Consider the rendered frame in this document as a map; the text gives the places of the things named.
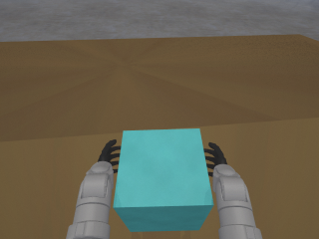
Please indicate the robot left forearm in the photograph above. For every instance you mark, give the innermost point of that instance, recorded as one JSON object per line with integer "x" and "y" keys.
{"x": 91, "y": 219}

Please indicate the robot left hand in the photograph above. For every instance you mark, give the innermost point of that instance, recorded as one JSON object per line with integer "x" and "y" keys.
{"x": 106, "y": 153}

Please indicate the robot right hand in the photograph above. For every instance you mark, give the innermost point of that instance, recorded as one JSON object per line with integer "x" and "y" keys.
{"x": 217, "y": 159}

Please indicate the carton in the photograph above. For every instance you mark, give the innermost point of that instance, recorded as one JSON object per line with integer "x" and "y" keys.
{"x": 162, "y": 181}

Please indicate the robot right forearm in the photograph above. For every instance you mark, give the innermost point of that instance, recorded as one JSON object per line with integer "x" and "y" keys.
{"x": 233, "y": 205}

